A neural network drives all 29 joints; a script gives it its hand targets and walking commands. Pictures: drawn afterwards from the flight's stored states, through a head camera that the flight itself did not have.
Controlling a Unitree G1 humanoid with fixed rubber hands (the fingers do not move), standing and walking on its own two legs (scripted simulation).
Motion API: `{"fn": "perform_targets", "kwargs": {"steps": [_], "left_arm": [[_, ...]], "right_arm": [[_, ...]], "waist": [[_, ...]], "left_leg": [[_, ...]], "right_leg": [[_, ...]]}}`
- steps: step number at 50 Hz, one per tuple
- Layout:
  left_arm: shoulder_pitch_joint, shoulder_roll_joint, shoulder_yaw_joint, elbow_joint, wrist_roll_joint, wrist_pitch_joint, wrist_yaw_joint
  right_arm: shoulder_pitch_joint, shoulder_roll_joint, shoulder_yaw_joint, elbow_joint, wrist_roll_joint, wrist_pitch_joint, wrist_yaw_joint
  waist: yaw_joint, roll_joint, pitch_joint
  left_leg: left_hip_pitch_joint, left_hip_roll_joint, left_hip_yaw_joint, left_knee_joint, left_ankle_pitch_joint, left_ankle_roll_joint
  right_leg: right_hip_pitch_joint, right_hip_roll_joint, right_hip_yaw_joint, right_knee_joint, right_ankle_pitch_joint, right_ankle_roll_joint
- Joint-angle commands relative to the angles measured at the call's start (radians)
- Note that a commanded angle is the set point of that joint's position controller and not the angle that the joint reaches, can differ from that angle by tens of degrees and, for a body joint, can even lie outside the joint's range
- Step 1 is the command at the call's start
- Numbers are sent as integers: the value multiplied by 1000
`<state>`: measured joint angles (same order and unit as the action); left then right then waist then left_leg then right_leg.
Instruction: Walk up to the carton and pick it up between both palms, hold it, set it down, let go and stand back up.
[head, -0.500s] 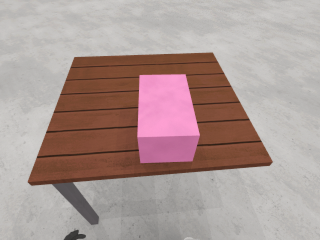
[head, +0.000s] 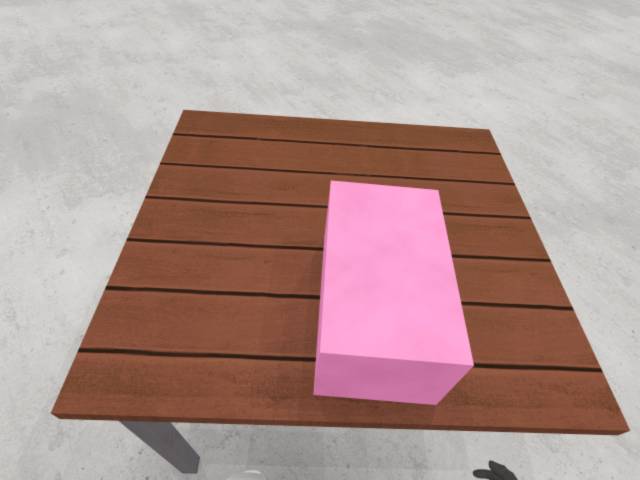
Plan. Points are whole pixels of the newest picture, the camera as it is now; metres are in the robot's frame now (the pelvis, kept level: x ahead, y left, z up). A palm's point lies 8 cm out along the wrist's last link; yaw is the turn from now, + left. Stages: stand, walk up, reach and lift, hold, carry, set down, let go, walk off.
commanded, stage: walk up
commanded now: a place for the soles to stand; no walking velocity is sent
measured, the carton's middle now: (380, 285) +0.41 -0.07 -0.02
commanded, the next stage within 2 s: none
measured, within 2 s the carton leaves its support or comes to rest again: neither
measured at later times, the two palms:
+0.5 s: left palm out of the picture +0.09 +0.25 -0.09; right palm out of the picture +0.06 -0.28 -0.10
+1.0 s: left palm out of the picture +0.08 +0.25 -0.10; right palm out of the picture +0.08 -0.33 -0.08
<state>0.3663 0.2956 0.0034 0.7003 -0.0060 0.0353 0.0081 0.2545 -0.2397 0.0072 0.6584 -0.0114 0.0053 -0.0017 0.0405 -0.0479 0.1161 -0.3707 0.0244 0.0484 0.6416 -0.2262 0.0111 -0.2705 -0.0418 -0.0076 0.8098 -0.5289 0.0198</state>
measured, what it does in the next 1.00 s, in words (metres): steps on the spot: right foot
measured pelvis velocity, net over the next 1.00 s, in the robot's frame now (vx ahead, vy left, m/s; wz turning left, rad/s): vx -0.03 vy -0.04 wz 0.01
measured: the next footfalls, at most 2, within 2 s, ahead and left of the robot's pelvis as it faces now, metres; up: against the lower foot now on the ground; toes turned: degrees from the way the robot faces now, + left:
right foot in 0.20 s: +0.01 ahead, -0.15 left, +0.00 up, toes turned -1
right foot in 1.12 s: -0.01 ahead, -0.24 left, +0.00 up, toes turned +0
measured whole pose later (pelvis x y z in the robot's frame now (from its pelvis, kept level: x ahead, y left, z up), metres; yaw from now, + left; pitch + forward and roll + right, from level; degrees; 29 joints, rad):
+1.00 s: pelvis -0.03 -0.04 +0.01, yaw +1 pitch -2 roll -1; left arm 0.21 0.37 0.05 0.64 0.06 0.11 -0.03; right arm 0.26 -0.31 -0.03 0.66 -0.05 0.01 -0.07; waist 0.00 -0.02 0.15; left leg -0.39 0.10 -0.02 0.53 -0.11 -0.03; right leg -0.44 0.01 0.03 1.10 -0.50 0.02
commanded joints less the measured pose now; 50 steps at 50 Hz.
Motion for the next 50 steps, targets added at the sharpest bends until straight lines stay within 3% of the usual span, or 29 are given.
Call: {"fn": "perform_targets", "kwargs": {"steps": [1,3,6,8,9,10,11,12,13,14,16,17,22,25,31,36,40,41,42,43,44,46,47,49,50], "left_arm": [[48,113,34,-71,17,15,23],[67,101,36,-54,9,7,20],[68,75,32,-49,12,-8,14],[44,71,35,-57,14,-18,10],[42,76,38,-60,16,-22,6],[33,90,43,-65,20,-27,3],[14,121,51,-75,26,-31,0],[-29,158,58,-82,22,-33,-2],[-95,179,60,-84,3,-32,-8],[-147,164,56,-88,-3,-33,-14],[-135,130,41,-93,-3,-39,-20],[-113,131,39,-89,-3,-41,-21],[-103,141,43,-85,-4,-35,-25],[-102,142,43,-87,-2,-35,-25],[-58,123,36,-76,3,-39,-22],[-53,129,33,-66,5,-42,-15],[-61,131,30,-65,3,-43,-13],[-144,222,57,-96,48,-10,-30],[-128,190,42,-116,59,10,-37],[-110,158,42,-118,70,32,-37],[-116,151,52,-120,80,52,-33],[-126,139,60,-132,77,66,-34],[-113,127,60,-131,65,67,-39],[-83,104,58,-130,53,70,-53],[-83,100,57,-131,48,68,-59]], "right_arm": [[39,-208,-68,-81,17,3,-22],[32,-200,-62,-77,-3,5,-25],[9,-190,-63,-75,-7,12,-23],[-5,-194,-62,-74,1,14,-19],[-19,-204,-62,-73,7,16,-15],[-26,-197,-58,-76,13,16,-11],[-26,-179,-50,-86,21,14,-5],[-19,-149,-40,-94,29,14,0],[-29,-138,-45,-78,29,18,1],[-22,-146,-52,-70,17,17,5],[-8,-178,-56,-54,14,1,11],[-2,-185,-57,-46,14,-6,12],[20,-182,-59,-34,10,-16,9],[44,-187,-61,-29,7,-20,8],[49,-203,-59,-29,12,-28,6],[66,-195,-56,-33,13,-24,7],[60,-194,-55,-39,11,-19,9],[137,-260,-101,-39,-15,-25,-25],[203,-315,-119,-22,-24,-24,-44],[229,-327,-129,-18,-26,-21,-58],[244,-329,-130,-16,-29,-17,-69],[176,-302,-127,-27,-35,-8,-82],[116,-294,-127,-36,-41,-4,-87],[21,-283,-132,-52,-51,-1,-88],[1,-278,-134,-57,-49,0,-84]], "waist": [[-58,244,-99],[-50,251,-123],[-46,229,-190],[-40,203,-207],[-30,201,-210],[-26,183,-202],[-28,134,-187],[-43,53,-153],[-61,12,-90],[-80,-5,-41],[-73,-17,-27],[-67,-26,-33],[-55,-61,-24],[-53,-40,-38],[-26,89,-115],[-33,113,-155],[-41,95,-147],[-72,53,-72],[-87,130,-123],[-101,207,-151],[-108,190,-154],[-86,132,-138],[-63,125,-131],[-30,166,-138],[-32,190,-139]], "left_leg": [[59,283,-342,-277,316,232],[93,232,-264,-233,372,193],[190,201,-233,-176,343,167],[162,186,-214,-153,296,144],[111,178,-210,-155,212,125],[56,166,-201,-161,113,98],[-10,146,-174,-159,8,63],[-20,91,-119,-133,-106,25],[94,26,-54,-85,-130,-4],[170,23,-60,-79,-94,-3],[147,51,-92,-126,-25,12],[131,59,-103,-137,-11,17],[99,45,-108,-146,-71,5],[102,50,-118,-163,-62,6],[31,96,-189,-239,-43,36],[83,96,-187,-214,65,43],[104,87,-170,-179,137,48],[142,185,-278,-167,306,102],[229,311,-409,-206,447,190],[263,412,-499,-244,547,280],[240,441,-523,-249,550,325],[143,392,-422,-253,491,307],[97,348,-347,-250,412,273],[58,271,-237,-251,242,207],[56,250,-213,-255,168,193]], "right_leg": [[-62,-3,41,104,-119,6],[-59,4,34,68,-62,8],[-51,16,-1,-87,30,10],[23,32,-25,-223,165,5],[82,36,-28,-301,246,-2],[121,20,6,-339,289,-16],[132,-41,82,-346,284,-44],[54,-125,180,-407,168,-80],[-137,-162,212,-471,27,-111],[-231,-152,186,-492,-19,-108],[-184,-99,114,-471,64,-75],[-156,-91,105,-459,95,-70],[-134,-95,109,-477,15,-81],[-122,-86,94,-456,22,-79],[42,-50,51,-348,202,-63],[47,-56,43,-338,245,-58],[25,-67,43,-349,274,-55],[-87,-27,-4,-156,457,-52],[-139,25,-28,8,332,-25],[-194,37,7,176,-45,-10],[-213,10,65,307,-98,-7],[-188,-1,107,390,-55,-3],[-171,-8,125,383,-10,0],[-141,-3,100,314,71,9],[-133,-1,81,254,82,12]]}}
